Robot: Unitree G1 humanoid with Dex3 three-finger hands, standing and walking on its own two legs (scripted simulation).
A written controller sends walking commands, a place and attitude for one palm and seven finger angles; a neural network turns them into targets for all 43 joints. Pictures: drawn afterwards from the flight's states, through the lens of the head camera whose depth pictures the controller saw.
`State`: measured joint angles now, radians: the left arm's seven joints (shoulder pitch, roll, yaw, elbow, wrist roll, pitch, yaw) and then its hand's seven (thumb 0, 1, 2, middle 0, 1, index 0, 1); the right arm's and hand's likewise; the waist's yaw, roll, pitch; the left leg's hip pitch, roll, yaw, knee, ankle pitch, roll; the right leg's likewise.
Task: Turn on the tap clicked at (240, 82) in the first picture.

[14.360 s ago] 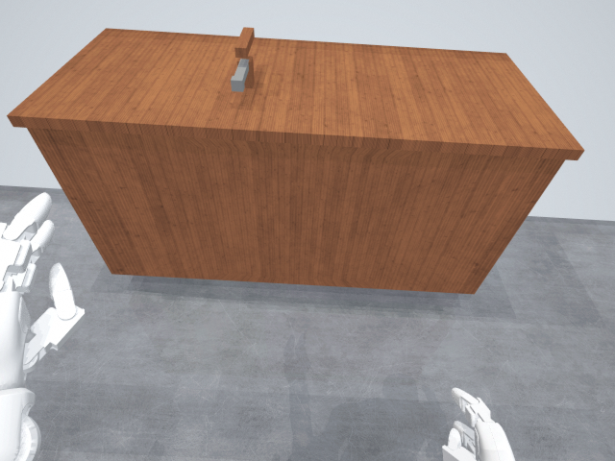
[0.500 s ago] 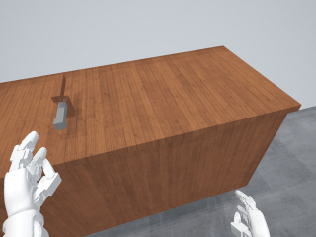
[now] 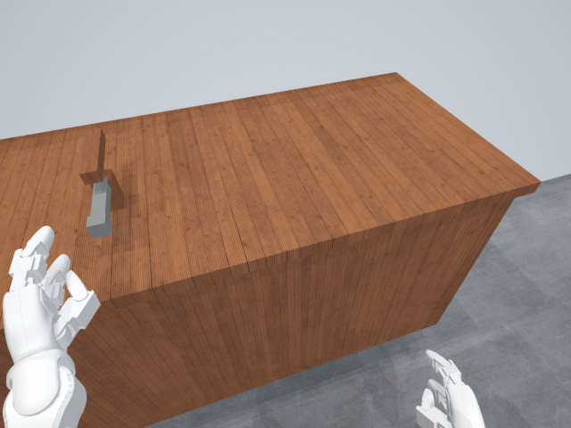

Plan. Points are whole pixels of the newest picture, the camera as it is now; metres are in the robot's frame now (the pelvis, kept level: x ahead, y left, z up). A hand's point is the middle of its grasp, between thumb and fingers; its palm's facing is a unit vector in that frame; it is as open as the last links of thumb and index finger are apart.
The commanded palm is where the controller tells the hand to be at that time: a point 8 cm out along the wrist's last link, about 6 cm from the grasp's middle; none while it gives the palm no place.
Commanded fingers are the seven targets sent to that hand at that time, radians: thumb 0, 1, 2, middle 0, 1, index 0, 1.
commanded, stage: reach beside the lever's end, fingers flat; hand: left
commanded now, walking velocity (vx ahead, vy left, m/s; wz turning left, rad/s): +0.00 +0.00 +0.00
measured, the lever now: (99, 225) +0.38 +0.36 +0.07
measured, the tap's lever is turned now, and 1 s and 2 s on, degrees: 0 0 4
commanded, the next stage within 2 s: push the lever round in 1.64 s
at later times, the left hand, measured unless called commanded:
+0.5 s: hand (86, 270) +0.27 +0.30 +0.11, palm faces +0.63 -0.78 -0.09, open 7.6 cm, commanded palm +0.22 +0.34 +0.10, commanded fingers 0.00 0.90 0.90 -0.17 -0.22 -0.17 -0.22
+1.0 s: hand (85, 243) +0.33 +0.35 +0.08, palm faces +0.64 -0.76 -0.08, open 7.8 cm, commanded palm +0.28 +0.38 +0.08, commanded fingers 0.00 0.90 0.90 -0.15 -0.15 -0.15 -0.15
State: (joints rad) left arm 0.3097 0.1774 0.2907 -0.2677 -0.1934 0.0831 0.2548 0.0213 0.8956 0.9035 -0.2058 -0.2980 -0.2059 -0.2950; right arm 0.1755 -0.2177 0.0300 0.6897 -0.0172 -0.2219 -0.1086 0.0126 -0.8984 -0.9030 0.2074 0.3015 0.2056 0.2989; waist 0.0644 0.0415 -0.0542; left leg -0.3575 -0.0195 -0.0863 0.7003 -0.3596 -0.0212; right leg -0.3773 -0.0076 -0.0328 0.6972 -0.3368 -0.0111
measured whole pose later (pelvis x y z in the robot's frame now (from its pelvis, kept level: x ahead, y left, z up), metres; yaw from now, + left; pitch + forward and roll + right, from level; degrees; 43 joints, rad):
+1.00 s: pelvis -0.01 +0.00 -0.01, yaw -1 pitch +8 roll -1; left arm -0.25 0.40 0.58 0.54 -0.17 -0.12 0.10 0.02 0.90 0.90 -0.16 -0.18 -0.16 -0.18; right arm 0.24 -0.26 0.00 0.73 0.00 -0.16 -0.14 0.01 -0.90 -0.90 0.21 0.30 0.21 0.30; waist 0.00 0.03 -0.07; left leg -0.57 0.00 -0.08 0.80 -0.38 -0.03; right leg -0.59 0.02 -0.03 0.78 -0.34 -0.02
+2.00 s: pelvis -0.01 +0.01 -0.02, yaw -1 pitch +11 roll -2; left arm -0.30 0.37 0.55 0.58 -0.14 -0.20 0.10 0.02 0.90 0.91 -0.15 -0.15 -0.15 -0.15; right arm 0.25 -0.25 0.01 0.70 0.00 -0.12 -0.12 0.01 -0.90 -0.90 0.21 0.30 0.21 0.30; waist -0.01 0.03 -0.09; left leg -0.64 -0.01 -0.08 0.86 -0.41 -0.01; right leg -0.64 0.01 -0.03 0.81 -0.35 0.00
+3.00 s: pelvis -0.01 +0.01 -0.02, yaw -1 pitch +10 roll -1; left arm -0.35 0.23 0.44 0.54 -0.05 -0.18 0.39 0.03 0.92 0.91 -0.15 -0.15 -0.15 -0.15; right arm 0.24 -0.22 0.00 0.72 -0.03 -0.09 -0.09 0.01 -0.90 -0.90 0.21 0.30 0.21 0.30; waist -0.02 0.04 -0.11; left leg -0.62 -0.01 -0.08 0.84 -0.40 -0.01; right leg -0.62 0.00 -0.02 0.79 -0.35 0.00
